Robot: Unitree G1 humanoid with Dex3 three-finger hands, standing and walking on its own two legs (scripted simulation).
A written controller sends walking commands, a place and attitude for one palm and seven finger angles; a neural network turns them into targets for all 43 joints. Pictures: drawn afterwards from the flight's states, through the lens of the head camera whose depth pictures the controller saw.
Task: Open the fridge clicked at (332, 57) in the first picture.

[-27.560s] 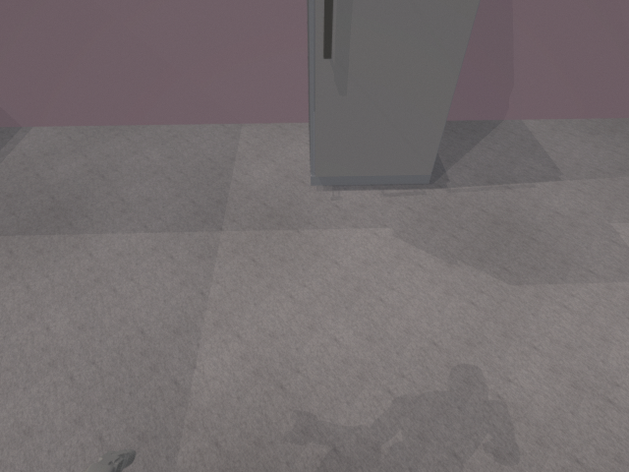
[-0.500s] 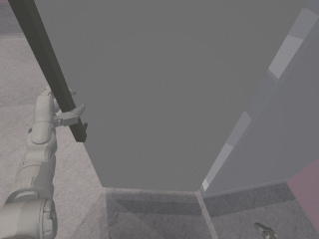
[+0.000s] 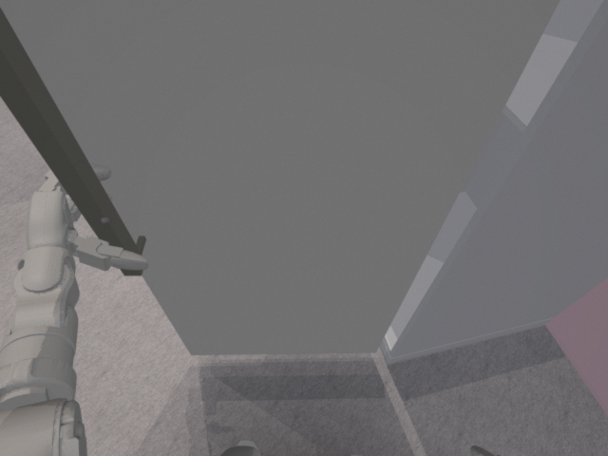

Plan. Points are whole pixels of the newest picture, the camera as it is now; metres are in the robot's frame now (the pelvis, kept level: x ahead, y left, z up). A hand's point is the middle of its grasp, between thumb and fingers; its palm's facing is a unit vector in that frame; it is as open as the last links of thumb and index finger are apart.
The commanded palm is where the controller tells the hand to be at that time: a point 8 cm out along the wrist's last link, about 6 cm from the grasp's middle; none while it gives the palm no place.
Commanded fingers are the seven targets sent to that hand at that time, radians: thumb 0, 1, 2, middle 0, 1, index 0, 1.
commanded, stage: slip the hand off the handle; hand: left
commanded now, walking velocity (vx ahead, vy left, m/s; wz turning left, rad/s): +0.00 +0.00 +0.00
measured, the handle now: (73, 145) +0.43 +0.29 +0.18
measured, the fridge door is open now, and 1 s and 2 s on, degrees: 77 76 76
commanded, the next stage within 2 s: draw the hand back to the body in 1.52 s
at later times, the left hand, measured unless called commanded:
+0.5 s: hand (32, 238) +0.37 +0.37 +0.07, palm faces +0.35 -0.91 -0.24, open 14.6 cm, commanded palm +0.34 +0.40 +0.10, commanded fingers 0.00 -0.55 0.20 -0.25 -1.15 -0.25 -1.15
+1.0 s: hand (2, 284) +0.30 +0.37 +0.08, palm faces +0.35 -0.90 -0.26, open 14.6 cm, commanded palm +0.26 +0.40 +0.10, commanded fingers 0.00 -0.55 0.20 -0.25 -1.15 -0.25 -1.15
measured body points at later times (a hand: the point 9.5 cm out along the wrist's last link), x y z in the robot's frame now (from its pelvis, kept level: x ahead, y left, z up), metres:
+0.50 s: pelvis +0.04 +0.02 +0.00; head +0.09 +0.04 +0.45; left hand +0.35 +0.42 +0.09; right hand +0.18 -0.24 -0.09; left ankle +0.06 +0.12 -0.71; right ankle +0.02 -0.10 -0.71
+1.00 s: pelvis +0.02 +0.03 -0.01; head +0.05 +0.04 +0.44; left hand +0.28 +0.42 +0.09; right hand +0.15 -0.23 -0.09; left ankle +0.06 +0.12 -0.71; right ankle +0.02 -0.10 -0.71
